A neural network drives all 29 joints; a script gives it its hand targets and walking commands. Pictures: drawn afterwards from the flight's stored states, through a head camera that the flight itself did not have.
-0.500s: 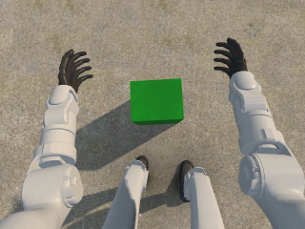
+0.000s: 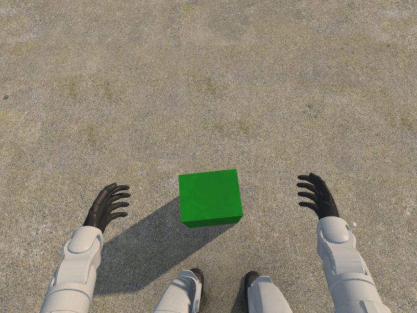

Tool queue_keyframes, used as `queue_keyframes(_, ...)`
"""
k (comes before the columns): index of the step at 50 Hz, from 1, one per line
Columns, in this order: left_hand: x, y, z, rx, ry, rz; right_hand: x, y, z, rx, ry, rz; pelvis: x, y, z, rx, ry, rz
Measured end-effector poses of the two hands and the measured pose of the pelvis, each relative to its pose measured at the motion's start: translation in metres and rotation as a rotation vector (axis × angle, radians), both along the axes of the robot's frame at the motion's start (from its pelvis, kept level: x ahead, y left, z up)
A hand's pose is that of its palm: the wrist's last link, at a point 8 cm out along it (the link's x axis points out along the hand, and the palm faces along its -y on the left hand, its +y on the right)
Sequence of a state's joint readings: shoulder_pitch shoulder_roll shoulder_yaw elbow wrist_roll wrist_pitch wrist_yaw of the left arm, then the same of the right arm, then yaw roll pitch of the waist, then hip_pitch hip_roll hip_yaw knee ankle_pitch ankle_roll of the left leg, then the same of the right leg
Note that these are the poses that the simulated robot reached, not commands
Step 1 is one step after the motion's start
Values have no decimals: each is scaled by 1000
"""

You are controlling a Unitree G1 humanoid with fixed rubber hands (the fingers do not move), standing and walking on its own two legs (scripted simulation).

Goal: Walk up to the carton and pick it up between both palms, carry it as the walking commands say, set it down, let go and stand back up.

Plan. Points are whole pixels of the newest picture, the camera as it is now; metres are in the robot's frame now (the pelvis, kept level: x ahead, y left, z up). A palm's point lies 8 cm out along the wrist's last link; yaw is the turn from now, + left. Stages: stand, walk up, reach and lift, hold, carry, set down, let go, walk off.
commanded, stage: let go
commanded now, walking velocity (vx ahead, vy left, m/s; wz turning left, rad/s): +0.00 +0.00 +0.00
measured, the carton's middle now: (210, 201) +0.41 +0.06 -0.60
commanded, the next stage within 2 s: stand in 0.76 s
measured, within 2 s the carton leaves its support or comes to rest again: neither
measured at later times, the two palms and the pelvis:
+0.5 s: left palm (95, 267) +0.19 +0.21 -0.02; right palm (395, 287) +0.19 -0.26 -0.02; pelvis +0.03 -0.02 +0.04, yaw +0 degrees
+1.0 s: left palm (64, 283) +0.16 +0.27 -0.05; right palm out of the picture +0.15 -0.29 -0.04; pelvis +0.02 -0.01 +0.04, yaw +0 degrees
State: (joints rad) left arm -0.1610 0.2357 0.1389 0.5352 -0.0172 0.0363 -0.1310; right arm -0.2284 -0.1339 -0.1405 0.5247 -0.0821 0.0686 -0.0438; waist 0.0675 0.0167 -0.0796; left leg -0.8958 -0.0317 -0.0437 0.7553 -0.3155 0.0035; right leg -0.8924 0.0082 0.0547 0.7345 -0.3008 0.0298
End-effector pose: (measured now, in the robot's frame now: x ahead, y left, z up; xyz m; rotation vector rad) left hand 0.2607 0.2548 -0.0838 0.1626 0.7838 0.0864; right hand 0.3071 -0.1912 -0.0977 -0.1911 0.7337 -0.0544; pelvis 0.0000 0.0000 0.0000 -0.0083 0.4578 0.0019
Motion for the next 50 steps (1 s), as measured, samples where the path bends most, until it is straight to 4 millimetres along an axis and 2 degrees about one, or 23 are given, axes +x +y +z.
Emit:
queue_keyframes(7,-40,-16,29,-12,2,17,-40,-21,28,12,15,-11,20,-3,21,1,-155,1)
queue_keyframes(14,-71,-34,46,-17,9,20,-83,-43,51,3,36,-17,31,-12,35,5,-296,4)
queue_keyframes(18,-77,-39,53,-13,5,8,-101,-54,63,0,37,-21,33,-17,39,7,-376,3)
queue_keyframes(23,-75,-40,58,-1,4,-16,-114,-63,72,-6,43,-20,30,-21,41,7,-460,2)
queue_keyframes(31,-75,-39,61,17,11,-38,-123,-60,73,10,56,-23,24,-20,41,9,-540,5)
queue_keyframes(39,-85,-28,58,44,44,18,-129,-55,67,-14,62,-20,20,-14,39,11,-545,15)
queue_keyframes(44,-93,-2,46,122,52,30,-144,-79,58,-131,131,-48,21,-12,37,8,-496,3)
queue_keyframes(50,-104,19,35,164,112,25,-155,-104,59,-201,181,-93,25,-8,36,4,-476,-4)
